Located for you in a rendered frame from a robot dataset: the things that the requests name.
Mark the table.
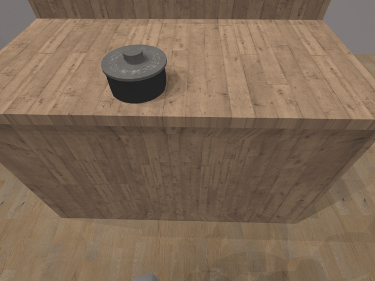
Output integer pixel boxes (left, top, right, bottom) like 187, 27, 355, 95
0, 0, 375, 224

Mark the lid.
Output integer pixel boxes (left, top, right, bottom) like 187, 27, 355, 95
101, 44, 167, 82

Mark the pot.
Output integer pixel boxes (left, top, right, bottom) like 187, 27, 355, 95
106, 68, 166, 104

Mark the knob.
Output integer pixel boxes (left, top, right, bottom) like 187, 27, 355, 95
122, 46, 143, 62

